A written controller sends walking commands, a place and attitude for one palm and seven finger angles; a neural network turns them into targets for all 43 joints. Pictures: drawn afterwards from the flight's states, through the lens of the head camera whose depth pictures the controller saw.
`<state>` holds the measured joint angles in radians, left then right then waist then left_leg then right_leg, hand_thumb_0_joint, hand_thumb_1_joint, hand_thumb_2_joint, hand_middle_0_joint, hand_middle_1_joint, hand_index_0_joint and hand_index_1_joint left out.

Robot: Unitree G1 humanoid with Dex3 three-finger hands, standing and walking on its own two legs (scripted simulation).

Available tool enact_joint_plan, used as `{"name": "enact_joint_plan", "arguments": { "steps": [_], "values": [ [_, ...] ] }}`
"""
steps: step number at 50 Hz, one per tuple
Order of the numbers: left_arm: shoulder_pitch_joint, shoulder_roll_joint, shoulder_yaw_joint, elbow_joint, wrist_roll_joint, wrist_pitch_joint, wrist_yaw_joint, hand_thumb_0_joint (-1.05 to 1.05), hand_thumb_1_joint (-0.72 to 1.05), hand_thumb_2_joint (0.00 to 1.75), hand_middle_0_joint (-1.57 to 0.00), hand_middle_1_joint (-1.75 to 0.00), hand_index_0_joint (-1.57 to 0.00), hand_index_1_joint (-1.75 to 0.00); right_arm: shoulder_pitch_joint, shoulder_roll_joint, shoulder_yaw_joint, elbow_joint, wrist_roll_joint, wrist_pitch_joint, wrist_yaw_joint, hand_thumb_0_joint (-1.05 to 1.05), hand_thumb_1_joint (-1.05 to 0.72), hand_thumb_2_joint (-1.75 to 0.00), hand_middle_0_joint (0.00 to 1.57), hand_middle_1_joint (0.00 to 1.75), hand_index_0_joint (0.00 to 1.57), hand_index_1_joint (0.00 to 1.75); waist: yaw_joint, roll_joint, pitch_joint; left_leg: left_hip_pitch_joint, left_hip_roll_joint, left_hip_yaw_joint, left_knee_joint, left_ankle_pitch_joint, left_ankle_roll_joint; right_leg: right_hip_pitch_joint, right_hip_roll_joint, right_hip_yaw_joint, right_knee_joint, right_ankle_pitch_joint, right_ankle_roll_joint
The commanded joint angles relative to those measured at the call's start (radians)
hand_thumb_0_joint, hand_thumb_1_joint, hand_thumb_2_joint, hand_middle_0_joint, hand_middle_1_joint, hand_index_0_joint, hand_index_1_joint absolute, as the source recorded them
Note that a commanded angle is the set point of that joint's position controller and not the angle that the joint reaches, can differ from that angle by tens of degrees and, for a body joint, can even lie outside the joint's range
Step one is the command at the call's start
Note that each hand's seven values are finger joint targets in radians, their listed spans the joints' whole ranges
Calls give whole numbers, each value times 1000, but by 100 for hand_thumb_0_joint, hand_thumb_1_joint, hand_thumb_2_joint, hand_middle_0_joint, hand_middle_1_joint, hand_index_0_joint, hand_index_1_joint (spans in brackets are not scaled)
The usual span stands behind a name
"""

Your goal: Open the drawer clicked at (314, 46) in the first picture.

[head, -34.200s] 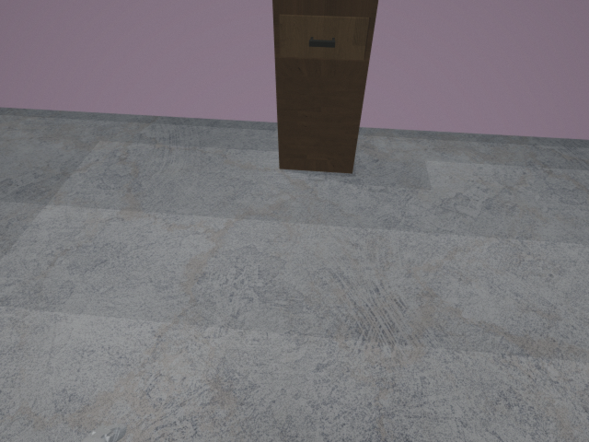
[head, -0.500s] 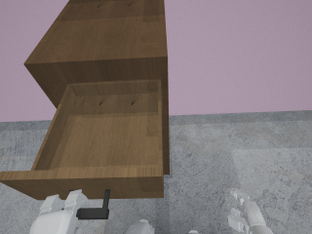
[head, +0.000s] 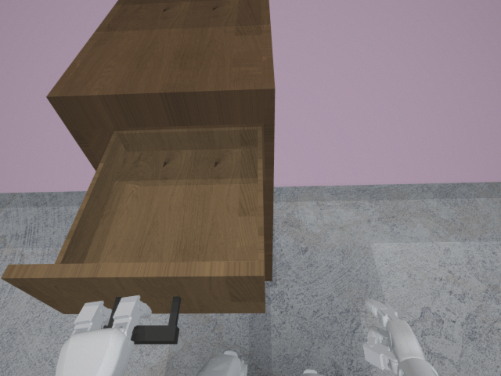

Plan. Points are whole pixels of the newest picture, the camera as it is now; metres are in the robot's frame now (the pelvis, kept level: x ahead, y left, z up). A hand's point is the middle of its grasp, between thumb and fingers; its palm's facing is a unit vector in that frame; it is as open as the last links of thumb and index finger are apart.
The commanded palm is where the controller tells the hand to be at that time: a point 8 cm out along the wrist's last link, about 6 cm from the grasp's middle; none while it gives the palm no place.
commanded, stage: lift the hand off the handle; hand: left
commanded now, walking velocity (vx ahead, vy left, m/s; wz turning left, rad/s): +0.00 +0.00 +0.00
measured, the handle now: (143, 319) +0.20 +0.19 +0.01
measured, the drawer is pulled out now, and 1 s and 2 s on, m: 0.30 0.30 0.30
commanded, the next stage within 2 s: none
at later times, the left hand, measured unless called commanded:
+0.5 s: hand (105, 355) +0.15 +0.23 +0.01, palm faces -0.03 -0.13 -0.99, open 13.6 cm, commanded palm +0.13 +0.22 +0.07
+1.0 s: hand (98, 350) +0.15 +0.23 +0.04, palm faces -0.05 -0.17 -0.99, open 13.2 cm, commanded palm +0.14 +0.22 +0.11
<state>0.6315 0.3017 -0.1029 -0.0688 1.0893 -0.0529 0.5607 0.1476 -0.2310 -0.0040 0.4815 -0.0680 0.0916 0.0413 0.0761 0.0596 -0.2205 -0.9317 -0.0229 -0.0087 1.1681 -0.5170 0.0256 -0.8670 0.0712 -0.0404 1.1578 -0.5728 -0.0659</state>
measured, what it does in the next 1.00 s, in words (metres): stands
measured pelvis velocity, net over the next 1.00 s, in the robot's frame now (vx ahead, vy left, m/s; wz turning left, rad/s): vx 0.01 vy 0.01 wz -0.01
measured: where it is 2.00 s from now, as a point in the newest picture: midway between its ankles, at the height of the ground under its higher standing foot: outside the picture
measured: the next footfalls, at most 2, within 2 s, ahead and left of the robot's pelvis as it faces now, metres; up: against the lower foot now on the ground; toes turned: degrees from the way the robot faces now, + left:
none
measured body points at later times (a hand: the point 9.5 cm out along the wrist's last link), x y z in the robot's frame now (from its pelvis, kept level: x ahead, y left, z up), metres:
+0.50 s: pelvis +0.00 +0.00 +0.02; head +0.02 -0.02 +0.47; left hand +0.14 +0.23 +0.07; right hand +0.20 -0.22 -0.07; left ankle +0.03 +0.10 -0.65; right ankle -0.01 -0.08 -0.65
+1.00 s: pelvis +0.01 +0.01 +0.03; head +0.04 -0.02 +0.48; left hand +0.15 +0.23 +0.09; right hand +0.22 -0.20 -0.06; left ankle +0.03 +0.10 -0.65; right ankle -0.01 -0.08 -0.65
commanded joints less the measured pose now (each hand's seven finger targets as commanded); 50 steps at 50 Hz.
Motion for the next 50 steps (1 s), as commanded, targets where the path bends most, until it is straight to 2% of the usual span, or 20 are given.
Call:
{"name": "enact_joint_plan", "arguments": {
  "steps": [1, 3, 8, 9, 11, 12, 15, 18, 19, 20, 27, 33, 38, 39, 40, 41, 42, 45, 47, 50],
  "values": [
    [10, 137, 90, -174, -3, 20, 44, 0, -50, 30, -30, -120, -30, -120, -108, -96, -32, -165, 7, -42, -11, 0, -90, -90, 20, 30, 20, 30, -22, -29, -142, 254, -11, -17, -136, 194, 18, -4, -20, 59, -234, 233, 0],
    [-27, 132, 90, -166, -8, 29, 46, 0, -50, 30, -30, -120, -30, -120, -108, -97, -37, -159, 8, -41, -18, 0, -90, -90, 20, 30, 20, 30, -28, -52, -128, 242, -9, -21, -140, 182, 21, 5, -18, 58, -243, 235, 4],
    [-44, 133, 70, -203, -29, 55, 38, 0, -50, 30, -30, -120, -30, -120, -105, -100, -37, -164, 17, -40, -25, 0, -90, -90, 20, 30, 20, 30, -29, -51, -137, 274, -8, -20, -175, 171, 24, 42, -21, 56, -275, 204, 7],
    [-35, 120, 48, -206, -32, 61, 32, 0, -50, 30, -30, -120, -30, -120, -106, -100, -36, -167, 21, -41, -27, 0, -90, -90, 20, 30, 20, 30, -33, -38, -113, 278, -10, -20, -183, 170, 27, 51, -20, 53, -288, 207, 6],
    [-23, 142, 71, -203, -40, 67, 26, 0, -50, 30, -30, -120, -30, -120, -106, -100, -31, -164, 25, -40, -29, 0, -90, -90, 20, 30, 20, 30, -26, -58, -110, 285, -9, -19, -197, 169, 26, 66, -20, 64, -302, 203, 7],
    [-21, 131, 54, -211, -43, 68, 23, 0, -50, 30, -30, -120, -30, -120, -106, -99, -33, -166, 27, -41, -30, 0, -90, -90, 20, 30, 20, 30, -31, -53, -103, 284, -9, -15, -202, 167, 30, 81, -24, 61, -310, 212, 8],
    [-3, 171, 103, -185, -44, 71, 21, 0, -50, 30, -30, -120, -30, -120, -113, -98, -28, -158, 29, -39, -34, 0, -90, -90, 20, 30, 20, 30, -27, -70, -80, 279, -10, -12, -213, 164, 28, 105, -23, 79, -333, 219, 8],
    [4, 160, 94, -182, -41, 68, 18, 0, -50, 30, -30, -120, -30, -120, -116, -99, -27, -157, 29, -34, -27, 0, -90, -90, 20, 30, 20, 30, -18, -32, -63, 288, -12, -11, -229, 160, 24, 105, -24, 76, -337, 207, 8],
    [-9, 148, 79, -189, -43, 69, 15, 0, -50, 30, -30, -120, -30, -120, -115, -98, -31, -158, 30, -35, -28, 0, -90, -90, 20, 30, 20, 30, -29, -41, -43, 296, -10, -11, -231, 159, 27, 104, -24, 73, -348, 210, 8],
    [-11, 163, 101, -189, -48, 72, 16, 0, -50, 30, -30, -120, -30, -120, -114, -102, -30, -158, 32, -34, -29, 0, -90, -90, 20, 30, 20, 30, -28, -36, -51, 306, -9, -14, -241, 161, 25, 112, -22, 77, -352, 204, 6],
    [-36, 138, 60, -237, -63, 64, -3, 0, -50, 30, -30, -120, -30, -120, -109, -103, -37, -157, 33, -42, -28, 0, -90, -90, 20, 30, 20, 30, -33, -31, -55, 364, -7, -16, -267, 183, 31, 132, -25, 67, -376, 222, 8],
    [-71, 171, 84, -274, -52, 49, -4, 0, -50, 30, -30, -120, -30, -120, -111, -105, -35, -151, 26, -46, -25, 0, -90, -90, 20, 30, 20, 30, -29, -28, -58, 399, -7, -19, -275, 211, 27, 125, -25, 74, -382, 238, 6],
    [-23, 179, 102, -319, -59, 41, -6, 0, -50, 30, -30, -120, -30, -120, -108, -102, -37, -155, 26, -50, -19, 0, -90, -90, 20, 30, 20, 30, -18, -23, -83, 431, -6, -20, -284, 264, 24, 156, -21, 77, -376, 302, 3],
    [-30, 159, 79, -333, -62, 40, -8, 0, -50, 30, -30, -120, -30, -120, -108, -101, -38, -157, 27, -51, -19, 0, -90, -90, 20, 30, 20, 30, -25, -11, -72, 434, -4, -19, -288, 266, 27, 158, -23, 66, -377, 304, 4],
    [-37, 174, 94, -334, -64, 43, -9, 0, -50, 30, -30, -120, -30, -120, -107, -103, -37, -155, 27, -53, -19, 0, -90, -90, 20, 30, 20, 30, -30, -22, -79, 445, -1, -25, -288, 277, 27, 153, -21, 72, -381, 306, 2],
    [-31, 178, 102, -356, -59, 39, -7, 0, -50, 30, -30, -120, -30, -120, -100, -102, -37, -155, 24, -54, -14, 0, -90, -90, 20, 30, 20, 30, -16, -3, -99, 464, -1, -22, -288, 293, 23, 147, -21, 76, -373, 309, 0],
    [2, 149, 71, -342, -61, 44, -12, 0, -50, 30, -30, -120, -30, -120, -103, -99, -38, -159, 29, -55, -13, 0, -90, -90, 20, 30, 20, 30, -23, -1, -65, 455, 2, -23, -294, 288, 25, 152, -20, 56, -375, 308, 1],
    [-26, 160, 77, -373, -64, 50, -16, 0, -50, 30, -30, -120, -30, -120, -102, -102, -37, -162, 30, -55, -10, 0, -90, -90, 20, 30, 20, 30, -25, -17, -69, 467, 5, -34, -304, 300, 24, 154, -18, 57, -378, 300, 0],
    [-19, 132, 42, -391, -62, 54, -23, 0, -50, 30, -30, -120, -30, -120, -98, -99, -39, -165, 30, -58, -4, 0, -90, -90, 20, 30, 20, 30, -25, -21, -75, 481, 9, -33, -307, 310, 26, 154, -20, 49, -377, 303, 2],
    [16, 168, 74, -416, -67, 56, -31, 0, -50, 30, -30, -120, -30, -120, -102, -99, -36, -173, 33, -61, -3, 0, -90, -90, 20, 30, 20, 30, -12, -37, -87, 492, 10, -34, -312, 337, 23, 177, -19, 67, -385, 332, -2]
  ]
}}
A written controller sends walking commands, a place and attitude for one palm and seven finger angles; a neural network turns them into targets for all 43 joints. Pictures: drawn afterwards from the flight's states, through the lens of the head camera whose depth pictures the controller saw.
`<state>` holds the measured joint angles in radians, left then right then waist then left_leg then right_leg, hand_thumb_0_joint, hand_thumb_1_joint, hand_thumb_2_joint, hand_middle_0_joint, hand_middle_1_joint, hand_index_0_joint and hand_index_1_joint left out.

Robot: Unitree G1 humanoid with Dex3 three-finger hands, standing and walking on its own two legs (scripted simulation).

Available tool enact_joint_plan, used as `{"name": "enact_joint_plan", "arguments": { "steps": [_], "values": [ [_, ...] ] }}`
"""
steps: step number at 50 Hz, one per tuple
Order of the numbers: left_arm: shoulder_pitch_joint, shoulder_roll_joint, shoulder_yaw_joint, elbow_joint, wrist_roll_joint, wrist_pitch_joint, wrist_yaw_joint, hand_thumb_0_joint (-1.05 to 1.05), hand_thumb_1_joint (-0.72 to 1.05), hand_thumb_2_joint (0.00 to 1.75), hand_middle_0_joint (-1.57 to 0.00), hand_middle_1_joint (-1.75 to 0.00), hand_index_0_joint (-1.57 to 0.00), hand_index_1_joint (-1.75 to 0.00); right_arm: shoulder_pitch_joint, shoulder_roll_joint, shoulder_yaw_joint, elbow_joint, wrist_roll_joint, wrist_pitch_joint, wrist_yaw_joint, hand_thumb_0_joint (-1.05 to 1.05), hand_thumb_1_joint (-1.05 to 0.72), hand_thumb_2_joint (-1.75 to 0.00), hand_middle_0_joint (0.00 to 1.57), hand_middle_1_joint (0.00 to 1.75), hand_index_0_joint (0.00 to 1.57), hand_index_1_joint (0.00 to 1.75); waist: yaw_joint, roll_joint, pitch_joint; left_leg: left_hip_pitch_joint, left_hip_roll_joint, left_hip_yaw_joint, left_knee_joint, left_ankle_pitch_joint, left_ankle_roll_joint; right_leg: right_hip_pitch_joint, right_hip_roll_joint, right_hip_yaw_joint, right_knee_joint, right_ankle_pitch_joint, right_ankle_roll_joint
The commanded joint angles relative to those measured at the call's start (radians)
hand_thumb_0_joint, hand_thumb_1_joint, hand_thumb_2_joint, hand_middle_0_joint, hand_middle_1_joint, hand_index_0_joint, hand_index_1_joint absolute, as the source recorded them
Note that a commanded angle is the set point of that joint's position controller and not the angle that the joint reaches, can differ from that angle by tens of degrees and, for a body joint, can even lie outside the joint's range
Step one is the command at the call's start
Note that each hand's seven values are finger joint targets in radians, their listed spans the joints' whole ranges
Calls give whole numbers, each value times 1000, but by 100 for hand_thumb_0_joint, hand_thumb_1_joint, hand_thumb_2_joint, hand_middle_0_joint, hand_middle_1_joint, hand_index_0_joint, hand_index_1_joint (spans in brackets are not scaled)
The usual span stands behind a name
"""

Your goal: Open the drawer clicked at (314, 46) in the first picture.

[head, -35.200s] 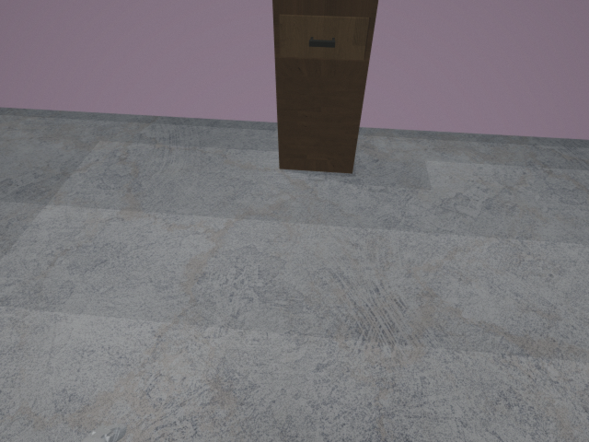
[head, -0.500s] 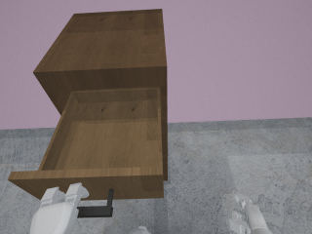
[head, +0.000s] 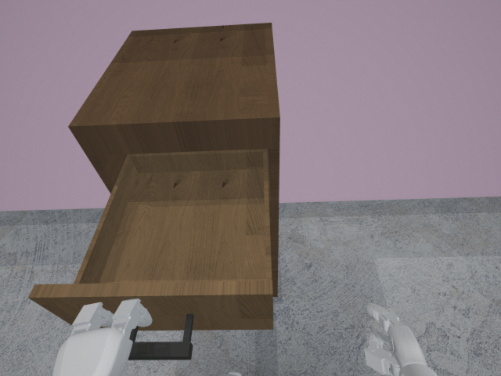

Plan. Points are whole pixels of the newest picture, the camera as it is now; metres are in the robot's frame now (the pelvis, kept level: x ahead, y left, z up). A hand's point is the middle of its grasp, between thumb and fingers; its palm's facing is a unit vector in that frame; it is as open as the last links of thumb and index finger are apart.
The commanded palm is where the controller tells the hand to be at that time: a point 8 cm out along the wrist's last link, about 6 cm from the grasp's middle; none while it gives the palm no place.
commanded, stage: lift the hand off the handle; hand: left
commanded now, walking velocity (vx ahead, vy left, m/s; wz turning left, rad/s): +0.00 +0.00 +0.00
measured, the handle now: (159, 336) +0.18 +0.18 -0.02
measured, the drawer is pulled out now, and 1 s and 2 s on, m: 0.30 0.30 0.30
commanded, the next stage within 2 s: draw the hand back to the body in 1.38 s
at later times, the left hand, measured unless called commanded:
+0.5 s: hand (111, 356) +0.14 +0.21 +0.05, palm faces +0.03 -0.18 -0.98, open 13.4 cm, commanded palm +0.12 +0.20 +0.12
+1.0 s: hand (99, 333) +0.15 +0.21 +0.09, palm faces +0.05 -0.18 -0.98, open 13.8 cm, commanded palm +0.12 +0.21 +0.16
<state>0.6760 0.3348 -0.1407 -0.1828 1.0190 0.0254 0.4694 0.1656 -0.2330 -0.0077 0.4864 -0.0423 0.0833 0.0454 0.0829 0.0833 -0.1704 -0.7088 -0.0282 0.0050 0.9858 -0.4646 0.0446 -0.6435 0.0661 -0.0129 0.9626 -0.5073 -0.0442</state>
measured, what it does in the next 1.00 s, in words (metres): stands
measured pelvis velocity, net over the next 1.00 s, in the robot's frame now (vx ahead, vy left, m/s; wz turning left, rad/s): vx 0.00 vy -0.01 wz -0.01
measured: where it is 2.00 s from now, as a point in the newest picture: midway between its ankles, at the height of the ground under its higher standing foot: outside the picture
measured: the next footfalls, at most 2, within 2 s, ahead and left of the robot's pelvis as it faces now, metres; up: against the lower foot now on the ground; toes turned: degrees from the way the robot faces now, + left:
none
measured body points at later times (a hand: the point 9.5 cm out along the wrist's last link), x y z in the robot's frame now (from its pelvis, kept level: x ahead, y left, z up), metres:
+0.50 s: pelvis +0.00 +0.00 +0.01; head +0.00 -0.03 +0.46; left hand +0.13 +0.21 +0.10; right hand +0.21 -0.20 -0.07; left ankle +0.01 +0.09 -0.68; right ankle -0.02 -0.10 -0.68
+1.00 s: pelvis +0.00 -0.01 +0.03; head -0.01 -0.05 +0.48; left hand +0.15 +0.22 +0.14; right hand +0.22 -0.21 -0.05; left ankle +0.01 +0.09 -0.68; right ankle -0.02 -0.10 -0.68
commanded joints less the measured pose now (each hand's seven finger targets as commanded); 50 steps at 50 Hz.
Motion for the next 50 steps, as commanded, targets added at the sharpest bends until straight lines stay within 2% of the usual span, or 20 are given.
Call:
{"name": "enact_joint_plan", "arguments": {
  "steps": [1, 7, 8, 9, 11, 12, 15, 18, 22, 26, 29, 31, 35, 36, 37, 38, 39, 44, 47, 50],
  "values": [
    [-33, 132, 105, -325, 6, -24, 59, 0, -50, 30, -30, -120, -30, -120, -115, -95, -32, -179, 4, -52, -2, 0, -90, -90, 20, 30, 20, 30, -17, -59, -153, 285, 12, -43, -122, 296, 3, -55, -18, 50, -189, 275, -22],
    [-24, 112, 78, -330, 9, -3, 40, 0, -50, 30, -30, -120, -30, -120, -125, -92, -30, -183, 14, -47, 8, 0, -90, -90, 20, 30, 20, 30, -21, -48, -91, 277, 21, -53, -150, 269, 1, -55, -16, 26, -202, 227, -22],
    [-25, 129, 99, -320, 14, 0, 38, 0, -50, 30, -30, -120, -30, -120, -126, -92, -30, -185, 14, -46, 10, 0, -90, -90, 20, 30, 20, 30, -15, -51, -80, 281, 22, -56, -152, 257, -2, -65, -14, 36, -211, 206, -23],
    [-27, 110, 76, -335, 6, 4, 33, 0, -50, 30, -30, -120, -30, -120, -128, -92, -30, -186, 16, -46, 10, 0, -90, -90, 20, 30, 20, 30, -17, -42, -89, 280, 21, -54, -161, 249, 0, -45, -17, 26, -211, 206, -22],
    [-22, 128, 96, -354, 4, 8, 26, 0, -50, 30, -30, -120, -30, -120, -128, -89, -28, -193, 17, -46, 12, 0, -90, -90, 20, 30, 20, 30, -9, -56, -111, 301, 24, -57, -163, 268, -2, -41, -15, 42, -214, 215, -24],
    [-1, 108, 73, -359, -1, 8, 20, 0, -50, 30, -30, -120, -30, -120, -127, -87, -32, -195, 21, -47, 10, 0, -90, -90, 20, 30, 20, 30, -11, -52, -100, 299, 26, -56, -168, 273, 2, -27, -15, 29, -215, 223, -22],
    [0, 138, 99, -361, -12, 15, 5, 0, -50, 30, -30, -120, -30, -120, -141, -86, -24, -198, 27, -46, 9, 0, -90, -90, 20, 30, 20, 30, -8, -52, -65, 289, 24, -55, -182, 248, 1, -15, -18, 39, -241, 206, -22],
    [-58, 135, 89, -367, 5, 19, -3, 0, -50, 30, -30, -120, -30, -120, -140, -86, -20, -191, 21, -43, 13, 0, -90, -90, 20, 30, 20, 30, -12, -39, -42, 305, 26, -59, -190, 230, -2, -46, -18, 46, -251, 165, -24],
    [-21, 118, 76, -391, -14, 23, -22, 0, -50, 30, -30, -120, -30, -120, -142, -82, -26, -198, 29, -47, 12, 0, -90, -90, 20, 30, 20, 30, -5, -44, -59, 319, 28, -56, -204, 233, 4, 3, -19, 38, -263, 184, -23],
    [-38, 159, 113, -405, -18, 26, -35, 0, -50, 30, -30, -120, -30, -120, -146, -83, -18, -196, 27, -48, 9, 0, -90, -90, 20, 30, 20, 30, -1, -49, -51, 331, 24, -52, -213, 223, 2, 6, -23, 64, -290, 169, -21],
    [-52, 140, 100, -392, -22, 27, -46, 0, -50, 30, -30, -120, -30, -120, -148, -81, -21, -187, 30, -47, 5, 0, -90, -90, 20, 30, 20, 30, -11, -57, -13, 329, 23, -49, -224, 209, 5, 15, -24, 58, -311, 169, -18],
    [-72, 177, 139, -393, -25, 30, -51, 0, -50, 30, -30, -120, -30, -120, -153, -84, -16, -185, 31, -47, 2, 0, -90, -90, 20, 30, 20, 30, -5, -57, -17, 339, 23, -48, -233, 200, 2, 21, -26, 75, -325, 153, -18],
    [-41, 197, 173, -407, -41, 26, -62, 0, -50, 30, -30, -120, -30, -120, -161, -83, -18, -183, 36, -51, -8, 0, -90, -90, 20, 30, 20, 30, 7, -47, -38, 354, 18, -41, -247, 227, 2, 78, -28, 90, -346, 210, -19],
    [-39, 183, 156, -414, -43, 27, -68, 0, -50, 30, -30, -120, -30, -120, -160, -80, -14, -181, 33, -50, -4, 0, -90, -90, 20, 30, 20, 30, 11, -40, -49, 364, 17, -39, -249, 231, 2, 81, -32, 84, -344, 207, -16],
    [-52, 178, 150, -414, -49, 24, -72, 0, -50, 30, -30, -120, -30, -120, -163, -81, -20, -177, 37, -50, -8, 0, -90, -90, 20, 30, 20, 30, 0, -47, -16, 359, 18, -39, -252, 229, 4, 77, -31, 83, -352, 216, -15],
    [-62, 199, 173, -414, -47, 20, -73, 0, -50, 30, -30, -120, -30, -120, -165, -84, -19, -173, 33, -49, -8, 0, -90, -90, 20, 30, 20, 30, 5, -52, -14, 364, 18, -41, -254, 235, 3, 76, -29, 91, -361, 219, -16],
    [-50, 176, 151, -413, -53, 22, -77, 0, -50, 30, -30, -120, -30, -120, -165, -83, -20, -174, 34, -50, -7, 0, -90, -90, 20, 30, 20, 30, 1, -48, -8, 365, 17, -39, -260, 231, 4, 85, -32, 85, -364, 217, -13],
    [21, 167, 148, -384, -73, 47, -117, 0, -50, 30, -30, -120, -30, -120, -175, -84, -19, -175, 49, -44, -2, 0, -90, -90, 20, 30, 20, 30, 13, -81, 10, 366, 20, -33, -288, 261, 2, 135, -33, 79, -381, 271, -5],
    [-11, 166, 132, -410, -81, 62, -147, 0, -50, 30, -30, -120, -30, -120, -182, -85, -16, -177, 55, -38, -2, 0, -90, -90, 20, 30, 20, 30, 10, -91, 18, 378, 22, -29, -305, 268, 4, 155, -38, 80, -398, 283, 0],
    [4, 208, 172, -443, -79, 55, -153, 0, -50, 30, -30, -120, -30, -120, -187, -89, -12, -187, 53, -45, -6, 0, -90, -90, 20, 30, 20, 30, 23, -76, 6, 402, 23, -27, -311, 293, 4, 176, -40, 100, -416, 314, -4]
  ]
}}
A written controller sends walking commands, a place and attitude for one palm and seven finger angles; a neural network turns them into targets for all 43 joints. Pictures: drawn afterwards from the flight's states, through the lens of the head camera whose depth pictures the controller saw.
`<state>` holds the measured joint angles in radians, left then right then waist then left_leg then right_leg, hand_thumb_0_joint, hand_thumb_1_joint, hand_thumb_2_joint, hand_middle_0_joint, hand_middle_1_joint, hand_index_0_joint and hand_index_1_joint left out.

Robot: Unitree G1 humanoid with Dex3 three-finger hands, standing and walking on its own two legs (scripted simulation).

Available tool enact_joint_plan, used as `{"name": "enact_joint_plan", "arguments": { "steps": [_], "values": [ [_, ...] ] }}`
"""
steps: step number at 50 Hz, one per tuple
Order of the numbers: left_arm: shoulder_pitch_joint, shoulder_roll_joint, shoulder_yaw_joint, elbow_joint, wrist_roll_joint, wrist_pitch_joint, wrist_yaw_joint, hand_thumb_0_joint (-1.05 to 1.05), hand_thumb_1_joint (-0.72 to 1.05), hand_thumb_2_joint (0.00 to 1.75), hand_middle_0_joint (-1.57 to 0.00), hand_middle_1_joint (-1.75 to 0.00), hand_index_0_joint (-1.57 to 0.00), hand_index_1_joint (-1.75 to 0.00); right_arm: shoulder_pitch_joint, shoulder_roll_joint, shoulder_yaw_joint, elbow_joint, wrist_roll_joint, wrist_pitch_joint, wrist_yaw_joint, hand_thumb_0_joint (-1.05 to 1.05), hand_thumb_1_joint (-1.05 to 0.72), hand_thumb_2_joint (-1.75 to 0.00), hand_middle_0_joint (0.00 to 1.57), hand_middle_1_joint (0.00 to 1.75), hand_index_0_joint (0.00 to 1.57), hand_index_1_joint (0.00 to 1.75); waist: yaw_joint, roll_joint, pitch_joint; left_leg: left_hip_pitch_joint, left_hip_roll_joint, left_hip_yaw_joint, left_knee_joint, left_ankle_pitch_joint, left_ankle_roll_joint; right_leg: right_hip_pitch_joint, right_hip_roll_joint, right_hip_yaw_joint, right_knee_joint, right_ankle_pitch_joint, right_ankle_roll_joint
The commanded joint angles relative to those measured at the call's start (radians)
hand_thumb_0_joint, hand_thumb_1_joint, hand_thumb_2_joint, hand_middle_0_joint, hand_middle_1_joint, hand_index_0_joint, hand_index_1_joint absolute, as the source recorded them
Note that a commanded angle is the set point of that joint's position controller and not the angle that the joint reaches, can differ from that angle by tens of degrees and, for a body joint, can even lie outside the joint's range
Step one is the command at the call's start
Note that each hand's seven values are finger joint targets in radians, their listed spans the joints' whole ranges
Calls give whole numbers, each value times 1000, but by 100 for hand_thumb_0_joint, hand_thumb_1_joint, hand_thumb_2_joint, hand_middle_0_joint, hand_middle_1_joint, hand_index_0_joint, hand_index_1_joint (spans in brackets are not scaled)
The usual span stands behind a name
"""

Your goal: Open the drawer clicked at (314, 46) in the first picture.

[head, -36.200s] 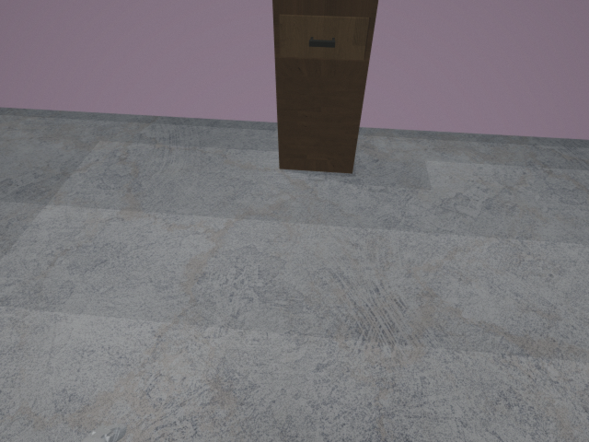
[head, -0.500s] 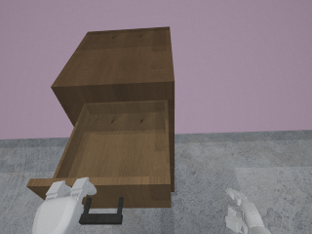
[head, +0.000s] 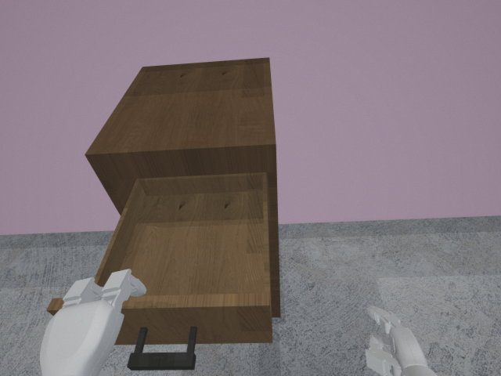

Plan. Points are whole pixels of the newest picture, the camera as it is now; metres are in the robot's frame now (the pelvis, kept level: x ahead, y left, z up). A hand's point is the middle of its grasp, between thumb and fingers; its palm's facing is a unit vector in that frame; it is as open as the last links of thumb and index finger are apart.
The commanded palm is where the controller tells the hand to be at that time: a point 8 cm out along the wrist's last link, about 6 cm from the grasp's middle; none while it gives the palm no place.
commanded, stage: lift the hand off the handle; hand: left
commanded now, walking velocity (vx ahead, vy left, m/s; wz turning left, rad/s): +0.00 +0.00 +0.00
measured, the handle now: (165, 347) +0.18 +0.18 -0.05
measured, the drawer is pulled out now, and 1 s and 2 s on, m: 0.30 0.30 0.30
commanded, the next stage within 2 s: draw the hand back to the body in 0.38 s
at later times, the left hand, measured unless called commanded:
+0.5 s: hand (103, 341) +0.14 +0.22 +0.08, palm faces +0.03 -0.21 -0.98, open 13.8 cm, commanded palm +0.11 +0.21 +0.15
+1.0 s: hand (78, 319) +0.16 +0.25 +0.11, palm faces +0.08 -0.14 -0.99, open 13.8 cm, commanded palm +0.12 +0.24 +0.17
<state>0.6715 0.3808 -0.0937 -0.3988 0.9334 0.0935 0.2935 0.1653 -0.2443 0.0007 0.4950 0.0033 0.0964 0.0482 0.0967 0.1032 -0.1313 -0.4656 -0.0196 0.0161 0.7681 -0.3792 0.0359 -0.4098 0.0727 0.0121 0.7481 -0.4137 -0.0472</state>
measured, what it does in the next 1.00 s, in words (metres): stands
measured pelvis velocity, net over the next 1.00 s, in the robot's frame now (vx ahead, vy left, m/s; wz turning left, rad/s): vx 0.00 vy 0.02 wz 0.00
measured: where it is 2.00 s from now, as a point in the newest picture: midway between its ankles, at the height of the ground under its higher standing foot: outside the picture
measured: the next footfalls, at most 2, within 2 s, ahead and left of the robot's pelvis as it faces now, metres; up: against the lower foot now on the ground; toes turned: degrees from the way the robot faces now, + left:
none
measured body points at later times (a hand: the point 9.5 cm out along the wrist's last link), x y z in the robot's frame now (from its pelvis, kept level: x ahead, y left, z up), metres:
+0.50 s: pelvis +0.01 +0.01 +0.01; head +0.00 -0.03 +0.46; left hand +0.13 +0.23 +0.13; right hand +0.24 -0.18 -0.07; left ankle +0.01 +0.10 -0.71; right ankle -0.02 -0.09 -0.71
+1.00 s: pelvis +0.00 +0.02 +0.01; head -0.01 -0.02 +0.46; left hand +0.15 +0.25 +0.16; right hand +0.23 -0.17 -0.06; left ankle +0.01 +0.10 -0.71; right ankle -0.02 -0.09 -0.71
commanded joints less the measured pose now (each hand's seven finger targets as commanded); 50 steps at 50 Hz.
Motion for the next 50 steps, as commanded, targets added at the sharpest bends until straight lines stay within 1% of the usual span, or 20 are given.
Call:
{"name": "enact_joint_plan", "arguments": {
  "steps": [1, 3, 5, 7, 11, 12, 18, 19, 21, 24, 25, 27, 30, 37, 40, 41, 42, 45, 48, 50],
  "values": [
    [7, 161, 120, -241, 16, -19, 22, 0, -50, 30, -30, -120, -30, -120, -179, -77, -15, -194, 2, -58, -6, 0, -90, -90, 20, 30, 20, 30, 14, -77, -41, 172, 13, -36, -90, 217, 13, -61, -49, 65, -197, 218, 0],
    [-25, 157, 113, -264, 19, -28, 21, 0, -50, 30, -30, -120, -30, -120, -173, -78, -20, -191, -4, -57, -5, 0, -90, -90, 20, 30, 20, 30, 7, -84, -32, 187, 15, -39, -90, 226, 15, -75, -46, 62, -203, 216, -2],
    [-22, 157, 121, -286, 18, -31, 25, 0, -50, 30, -30, -120, -30, -120, -181, -80, -21, -193, -3, -60, -3, 0, -90, -90, 20, 30, 20, 30, 8, -47, -36, 205, 18, -43, -95, 236, 10, -69, -42, 74, -209, 218, -9],
    [-4, 138, 103, -296, 18, -32, 25, 0, -50, 30, -30, -120, -30, -120, -167, -77, -24, -195, -4, -59, 2, 0, -90, -90, 20, 30, 20, 30, 8, -56, -40, 216, 21, -44, -88, 252, 12, -74, -41, 60, -201, 217, -9],
    [41, 157, 135, -290, 7, -19, 16, 0, -50, 30, -30, -120, -30, -120, -170, -77, -19, -196, 3, -55, 8, 0, -90, -90, 20, 30, 20, 30, 20, -85, -66, 218, 20, -41, -102, 284, 9, -24, -43, 53, -199, 279, -2],
    [30, 156, 133, -292, 2, -17, 10, 0, -50, 30, -30, -120, -30, -120, -182, -77, -23, -193, 7, -52, 7, 0, -90, -90, 20, 30, 20, 30, 13, -99, -33, 211, 21, -41, -104, 284, 7, -33, -41, 62, -207, 290, -1],
    [59, 131, 92, -300, -13, -1, -30, 0, -50, 30, -30, -120, -30, -120, -176, -80, -17, -196, 12, -48, 15, 0, -90, -90, 20, 30, 20, 30, 15, -106, -35, 223, 28, -38, -124, 324, 9, -1, -44, 36, -211, 329, 8],
    [69, 136, 94, -304, -12, -3, -33, 0, -50, 30, -30, -120, -30, -120, -182, -81, -17, -203, 14, -49, 16, 0, -90, -90, 20, 30, 20, 30, 15, -101, -9, 219, 32, -38, -127, 321, 8, -15, -44, 42, -215, 314, 8],
    [70, 153, 108, -327, 2, -6, -31, 0, -50, 30, -30, -120, -30, -120, -170, -81, -11, -206, 10, -52, 18, 0, -90, -90, 20, 30, 20, 30, 25, -89, -45, 230, 33, -37, -123, 329, 9, -2, -45, 44, -211, 316, 4],
    [67, 144, 96, -342, 11, -23, -18, 0, -50, 30, -30, -120, -30, -120, -171, -82, -14, -214, 2, -51, 19, 0, -90, -90, 20, 30, 20, 30, 22, -86, -22, 229, 38, -39, -114, 329, 6, -34, -43, 43, -210, 289, 2],
    [52, 166, 131, -351, 12, -22, -11, 0, -50, 30, -30, -120, -30, -120, -194, -86, -10, -211, 7, -53, 17, 0, -90, -90, 20, 30, 20, 30, 25, -57, -25, 233, 40, -50, -119, 314, 2, -36, -36, 63, -216, 269, -7],
    [14, 166, 126, -382, 30, -28, 6, 0, -50, 30, -30, -120, -30, -120, -170, -86, -13, -209, -6, -50, 17, 0, -90, -90, 20, 30, 20, 30, 22, -31, -37, 241, 45, -48, -111, 305, 0, -63, -37, 52, -204, 218, -13],
    [7, 184, 173, -356, 15, -22, 17, 0, -50, 30, -30, -120, -30, -120, -196, -83, -14, -203, 2, -51, 11, 0, -90, -90, 20, 30, 20, 30, 23, -44, -27, 236, 39, -59, -122, 269, 0, -53, -33, 62, -221, 204, -15],
    [-25, 146, 116, -326, -32, 18, -47, 0, -50, 30, -30, -120, -30, -120, -204, -80, -16, -189, 23, -43, 5, 0, -90, -90, 20, 30, 20, 30, 12, -62, -15, 236, 43, -62, -170, 278, 0, -8, -42, 19, -231, 216, 1],
    [-35, 193, 156, -320, -35, 42, -71, 0, -50, 30, -30, -120, -30, -120, -231, -83, 0, -199, 28, -41, -4, 0, -90, -90, 20, 30, 20, 30, 21, -72, 4, 223, 47, -67, -198, 249, -2, 18, -39, 30, -250, 188, 0],
    [-53, 202, 154, -323, -17, 38, -77, 0, -50, 30, -30, -120, -30, -120, -203, -82, 4, -190, 21, -39, -4, 0, -90, -90, 20, 30, 20, 30, 23, -80, -3, 222, 44, -58, -196, 256, 1, 18, -45, 11, -251, 188, 3],
    [-68, 205, 155, -329, -17, 34, -79, 0, -50, 30, -30, -120, -30, -120, -213, -83, 4, -191, 23, -39, -6, 0, -90, -90, 20, 30, 20, 30, 20, -71, 22, 227, 50, -61, -206, 253, -2, 10, -42, 18, -257, 180, 1],
    [-86, 238, 204, -348, -18, 27, -74, 0, -50, 30, -30, -120, -30, -120, -227, -87, 7, -196, 23, -43, -15, 0, -90, -90, 20, 30, 20, 30, 29, -18, 6, 245, 50, -68, -216, 239, -4, 30, -37, 33, -271, 161, -6],
    [-82, 223, 200, -332, -30, 11, -77, 0, -50, 30, -30, -120, -30, -120, -201, -85, 0, -181, 18, -40, -18, 0, -90, -90, 20, 30, 20, 30, 27, -25, 13, 255, 46, -65, -219, 241, -5, 23, -37, 11, -281, 150, -4],
    [-80, 230, 225, -345, -43, 10, -77, 0, -50, 30, -30, -120, -30, -120, -227, -88, 1, -186, 24, -48, -19, 0, -90, -90, 20, 30, 20, 30, 26, -13, -4, 274, 49, -74, -221, 252, -7, 34, -35, 32, -285, 164, -7]
  ]
}}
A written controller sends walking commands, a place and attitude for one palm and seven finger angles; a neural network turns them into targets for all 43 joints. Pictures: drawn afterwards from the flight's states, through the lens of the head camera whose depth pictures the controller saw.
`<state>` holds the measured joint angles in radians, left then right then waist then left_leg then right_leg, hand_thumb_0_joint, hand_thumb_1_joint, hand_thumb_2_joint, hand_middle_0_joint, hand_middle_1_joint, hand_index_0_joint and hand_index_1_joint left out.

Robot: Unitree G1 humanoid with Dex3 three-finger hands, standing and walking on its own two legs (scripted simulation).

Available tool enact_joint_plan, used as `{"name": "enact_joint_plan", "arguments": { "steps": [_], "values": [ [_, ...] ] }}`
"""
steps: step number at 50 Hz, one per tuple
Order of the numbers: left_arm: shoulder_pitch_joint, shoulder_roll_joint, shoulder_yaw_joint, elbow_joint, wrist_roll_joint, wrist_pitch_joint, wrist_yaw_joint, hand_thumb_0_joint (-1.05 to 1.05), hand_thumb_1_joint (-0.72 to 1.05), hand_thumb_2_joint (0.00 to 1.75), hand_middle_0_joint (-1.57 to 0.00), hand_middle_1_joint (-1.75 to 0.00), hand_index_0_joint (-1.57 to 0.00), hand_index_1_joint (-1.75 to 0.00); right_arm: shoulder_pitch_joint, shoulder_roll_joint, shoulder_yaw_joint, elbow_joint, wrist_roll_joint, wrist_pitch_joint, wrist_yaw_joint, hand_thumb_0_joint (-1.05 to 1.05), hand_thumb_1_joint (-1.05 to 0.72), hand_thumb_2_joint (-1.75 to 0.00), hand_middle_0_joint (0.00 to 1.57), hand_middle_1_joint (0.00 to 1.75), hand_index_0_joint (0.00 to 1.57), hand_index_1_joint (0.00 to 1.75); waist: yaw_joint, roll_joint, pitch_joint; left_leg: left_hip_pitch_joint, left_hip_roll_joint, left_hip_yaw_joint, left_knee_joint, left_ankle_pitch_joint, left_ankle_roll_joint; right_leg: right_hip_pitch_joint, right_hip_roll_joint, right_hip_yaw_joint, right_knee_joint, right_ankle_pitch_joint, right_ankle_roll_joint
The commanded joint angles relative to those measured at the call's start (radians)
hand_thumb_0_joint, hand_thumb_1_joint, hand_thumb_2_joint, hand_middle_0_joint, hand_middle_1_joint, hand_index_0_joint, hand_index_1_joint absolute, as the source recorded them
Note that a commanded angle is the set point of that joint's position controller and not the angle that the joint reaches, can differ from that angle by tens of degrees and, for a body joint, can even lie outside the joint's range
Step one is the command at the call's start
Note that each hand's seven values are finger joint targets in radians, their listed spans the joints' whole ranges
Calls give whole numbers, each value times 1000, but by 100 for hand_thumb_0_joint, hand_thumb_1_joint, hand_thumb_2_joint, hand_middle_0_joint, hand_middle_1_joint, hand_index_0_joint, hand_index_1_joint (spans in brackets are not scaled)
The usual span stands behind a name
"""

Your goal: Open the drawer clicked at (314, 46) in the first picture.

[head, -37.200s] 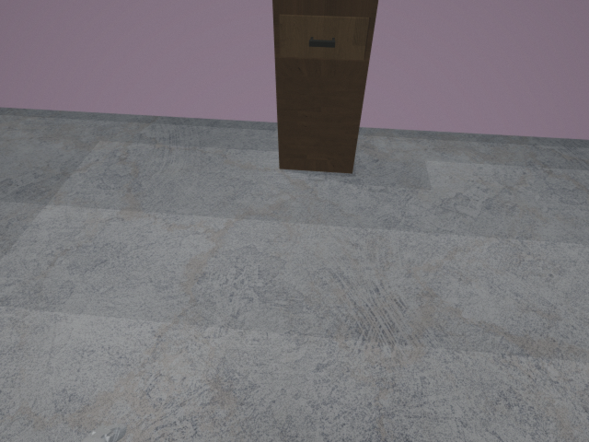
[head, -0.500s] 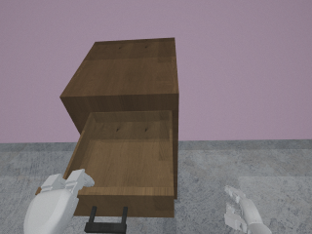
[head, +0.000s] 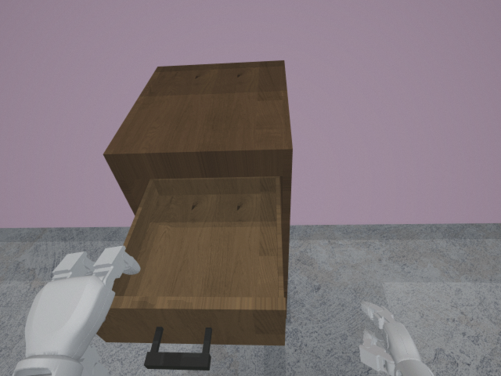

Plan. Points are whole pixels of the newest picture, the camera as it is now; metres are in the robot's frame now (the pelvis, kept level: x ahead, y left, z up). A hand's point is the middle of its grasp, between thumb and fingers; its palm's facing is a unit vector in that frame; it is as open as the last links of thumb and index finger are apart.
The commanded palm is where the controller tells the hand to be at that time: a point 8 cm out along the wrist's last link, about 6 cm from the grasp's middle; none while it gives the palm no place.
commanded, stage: draw the hand back to the body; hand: left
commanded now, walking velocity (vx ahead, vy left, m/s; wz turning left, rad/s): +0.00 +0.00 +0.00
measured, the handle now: (180, 347) +0.18 +0.17 -0.06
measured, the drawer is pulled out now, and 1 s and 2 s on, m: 0.30 0.30 0.30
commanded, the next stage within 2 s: step back with the hand held close in 1.08 s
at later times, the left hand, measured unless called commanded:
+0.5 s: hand (107, 269) +0.19 +0.21 +0.16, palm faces +0.37 -0.84 -0.39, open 11.9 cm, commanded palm +0.13 +0.25 +0.18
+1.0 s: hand (104, 264) +0.19 +0.21 +0.16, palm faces +0.42 -0.82 -0.40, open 7.8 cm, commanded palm +0.14 +0.26 +0.19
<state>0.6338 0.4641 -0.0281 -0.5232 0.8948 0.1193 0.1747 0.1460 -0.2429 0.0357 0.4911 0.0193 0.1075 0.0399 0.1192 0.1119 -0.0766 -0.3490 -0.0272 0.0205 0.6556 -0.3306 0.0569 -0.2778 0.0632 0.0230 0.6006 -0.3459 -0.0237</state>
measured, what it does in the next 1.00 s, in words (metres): stands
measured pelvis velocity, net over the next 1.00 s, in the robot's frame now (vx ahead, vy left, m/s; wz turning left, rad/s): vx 0.02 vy -0.03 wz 0.04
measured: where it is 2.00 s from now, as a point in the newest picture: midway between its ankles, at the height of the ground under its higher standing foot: outside the picture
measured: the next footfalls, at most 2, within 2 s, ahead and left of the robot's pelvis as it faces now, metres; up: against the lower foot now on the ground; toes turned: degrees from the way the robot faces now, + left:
none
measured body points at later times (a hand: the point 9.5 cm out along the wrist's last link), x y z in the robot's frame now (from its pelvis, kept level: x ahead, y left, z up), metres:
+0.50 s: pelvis +0.02 -0.01 +0.01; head +0.01 -0.04 +0.46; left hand +0.16 +0.25 +0.18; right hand +0.22 -0.22 -0.07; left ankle +0.01 +0.08 -0.72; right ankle -0.02 -0.11 -0.72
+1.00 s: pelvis +0.02 -0.03 +0.02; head +0.01 -0.06 +0.47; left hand +0.17 +0.26 +0.19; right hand +0.24 -0.23 -0.06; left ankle +0.01 +0.08 -0.72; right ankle -0.02 -0.11 -0.73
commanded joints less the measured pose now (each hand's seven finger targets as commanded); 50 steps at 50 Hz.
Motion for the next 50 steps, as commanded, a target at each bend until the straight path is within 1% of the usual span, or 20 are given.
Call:
{"name": "enact_joint_plan", "arguments": {
  "steps": [1, 4, 5, 6, 7, 8, 9, 10, 13, 15, 18, 22, 29, 30, 33, 38, 44, 46, 49, 50],
  "values": [
    [-32, 140, 148, -213, -3, -17, 37, 0, -50, 30, -30, -120, -30, -120, -179, -85, -36, -175, 4, -57, -10, 0, -90, -90, 20, 30, 20, 30, 6, -27, -68, 157, 55, -71, -109, 211, -26, -94, -29, -3, -135, 99, -26],
    [-27, 141, 148, -209, -21, -18, 24, 0, -50, 30, -30, -120, -30, -120, -189, -94, -40, -176, 7, -54, -13, 0, -90, -90, 20, 30, 20, 30, -3, -68, -55, 159, 51, -71, -114, 224, -27, -90, -34, 2, -144, 128, -18],
    [-76, -210, 93, -284, -783, -104, -16, 0, -47, 32, -30, -118, -30, -118, -120, -20, -33, -228, 16, -141, -39, 0, -90, -90, 20, 30, 20, 30, -105, -141, 25, 278, 66, -101, -136, 149, -4, -54, -24, -43, -160, 94, -18],
    [38, -103, 160, -111, -805, -146, -15, 0, -43, 33, -29, -115, -29, -115, -96, -46, -31, -172, 10, -189, -60, 0, -90, -90, 20, 30, 20, 30, -82, -183, 29, 270, 78, -104, -160, 112, -7, -57, -24, -53, -154, 51, -17],
    [50, -113, 150, -185, -825, -168, -21, 0, -40, 34, -29, -113, -29, -113, -118, -43, -24, -183, 11, -206, -68, 0, -90, -90, 20, 30, 20, 30, -76, -141, 51, 244, 79, -112, -186, 104, -15, -38, -29, -44, -151, 38, -18],
    [27, -41, 226, -234, -868, -192, -16, 0, -36, 36, -29, -111, -29, -111, -95, -57, -28, -166, 1, -207, -90, 0, -90, -90, 20, 30, 20, 30, -65, -177, 2, 240, 72, -110, -193, 154, -21, 2, -43, -55, -165, 89, -16],
    [-29, -11, 242, -316, -884, -215, -13, 0, -32, 37, -29, -109, -29, -109, -105, -58, -27, -169, -2, -228, -103, 0, -90, -90, 20, 30, 20, 30, -66, -139, -22, 243, 67, -91, -192, 189, -23, 30, -58, -44, -174, 132, -9],
    [-36, 56, 320, -312, -896, -219, 5, 0, -29, 39, -29, -107, -29, -107, -114, -61, -26, -143, -7, -248, -114, 0, -90, -90, 20, 30, 20, 30, -52, -104, -30, 230, 61, -88, -192, 193, -30, 52, -58, -32, -179, 143, -10],
    [-56, -3, 280, -313, -914, -240, -2, 0, -18, 43, -28, -100, -28, -100, -86, -49, -13, -111, -13, -281, -118, 0, -90, -90, 20, 30, 20, 30, -66, -15, 33, 216, 49, -79, -201, 227, -39, 41, -69, -40, -207, 179, -17],
    [-87, 14, 304, -308, -917, -245, -3, 0, -12, 47, -27, -95, -27, -95, -84, -56, -14, -87, -13, -296, -117, 0, -90, -90, 20, 30, 20, 30, -66, 71, 64, 221, 47, -79, -207, 242, -47, 43, -69, -35, -232, 187, -24],
    [-61, -29, 297, -219, -932, -251, -19, 0, -1, 51, -26, -88, -26, -88, -73, -56, -22, -64, -14, -293, -111, 0, -90, -90, 20, 30, 20, 30, -69, 14, 79, 236, 51, -81, -212, 278, -47, 52, -66, -50, -240, 229, -20],
    [-27, -33, 317, -189, -950, -253, -43, 0, 13, 57, -25, -80, -25, -80, -101, -63, -43, -63, -12, -279, -104, 0, -90, -90, 20, 30, 20, 30, -62, -107, 9, 266, 57, -69, -216, 359, -37, 108, -72, -48, -238, 328, -9],
    [-61, 27, 392, -227, -956, -262, -42, 0, 37, 68, -24, -64, -24, -64, -120, -63, -54, -51, -12, -264, -112, 0, -90, -90, 20, 30, 20, 30, -60, -93, -45, 301, 46, -45, -215, 403, -32, 146, -80, -34, -264, 420, -1],
    [-91, 48, 410, -238, -953, -263, -38, 0, 41, 69, -24, -62, -24, -62, -121, -66, -53, -46, -12, -265, -114, 0, -90, -90, 20, 30, 20, 30, -61, -58, -41, 303, 40, -43, -216, 406, -35, 146, -78, -29, -275, 417, -3],
    [-80, 26, 407, -198, -954, -262, -35, 0, 51, 74, -23, -55, -23, -55, -112, -62, -55, -32, -12, -259, -115, 0, -90, -90, 20, 30, 20, 30, -63, -28, -26, 318, 40, -39, -219, 424, -35, 138, -77, -39, -277, 429, -2],
    [-111, 30, 427, -136, -961, -257, -36, 0, 69, 81, -22, -43, -22, -43, -121, -69, -61, -26, -11, -248, -116, 0, -90, -90, 20, 30, 20, 30, -63, -108, 8, 315, 41, -39, -235, 400, -30, 133, -73, -41, -294, 418, 5],
    [-132, 13, 402, -134, -968, -259, -52, 0, 90, 90, -20, -30, -20, -30, -133, -69, -62, -40, -8, -237, -111, 0, -90, -90, 20, 30, 20, 30, -67, -110, 11, 315, 40, -35, -245, 366, -24, 140, -83, -25, -309, 404, 9],
    [-136, 23, 409, -137, -961, -265, -50, 0, 90, 90, -20, -30, -20, -30, -133, -70, -62, -33, -10, -239, -111, 0, -90, -90, 20, 30, 20, 30, -64, -55, 9, 326, 35, -31, -248, 370, -28, 135, -76, -26, -322, 392, 4],
    [-143, 40, 416, -181, -964, -266, -46, 0, 90, 90, -20, -30, -20, -30, -130, -67, -57, -45, -11, -242, -111, 0, -90, -90, 20, 30, 20, 30, -61, -71, -29, 328, 40, -41, -253, 394, -29, 167, -82, -26, -307, 408, 4],
    [-159, 56, 425, -199, -961, -266, -45, 0, 90, 90, -20, -30, -20, -30, -136, -68, -57, -44, -10, -246, -112, 0, -90, -90, 20, 30, 20, 30, -60, -39, -20, 333, 39, -37, -252, 391, -32, 155, -80, -19, -319, 399, 2]
  ]
}}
